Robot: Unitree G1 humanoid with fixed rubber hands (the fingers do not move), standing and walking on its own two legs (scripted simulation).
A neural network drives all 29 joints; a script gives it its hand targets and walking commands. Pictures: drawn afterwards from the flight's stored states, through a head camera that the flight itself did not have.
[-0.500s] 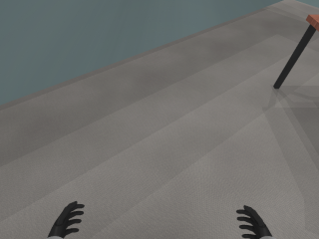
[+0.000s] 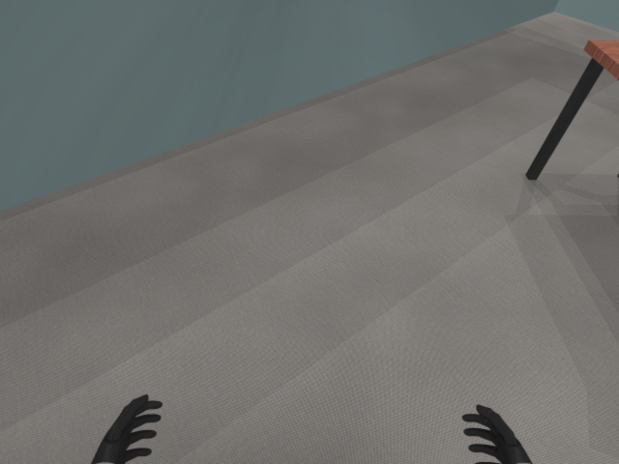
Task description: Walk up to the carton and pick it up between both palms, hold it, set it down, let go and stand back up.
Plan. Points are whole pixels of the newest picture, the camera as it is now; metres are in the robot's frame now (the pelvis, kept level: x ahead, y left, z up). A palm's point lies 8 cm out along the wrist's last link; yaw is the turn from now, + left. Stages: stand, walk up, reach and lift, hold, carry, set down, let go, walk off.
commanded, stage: stand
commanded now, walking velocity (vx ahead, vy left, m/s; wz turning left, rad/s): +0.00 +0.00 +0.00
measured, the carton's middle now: out of the picture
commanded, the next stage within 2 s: walk up in 1.28 s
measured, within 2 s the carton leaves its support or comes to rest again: neither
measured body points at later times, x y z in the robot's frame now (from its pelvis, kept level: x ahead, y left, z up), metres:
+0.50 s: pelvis +0.00 +0.00 +0.00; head -0.01 +0.00 +0.45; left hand +0.15 +0.26 -0.09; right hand +0.14 -0.27 -0.11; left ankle +0.02 +0.12 -0.72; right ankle +0.02 -0.13 -0.72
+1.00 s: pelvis -0.01 +0.00 +0.00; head -0.01 +0.00 +0.45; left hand +0.13 +0.27 -0.09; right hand +0.13 -0.27 -0.11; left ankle +0.02 +0.12 -0.72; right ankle +0.02 -0.13 -0.72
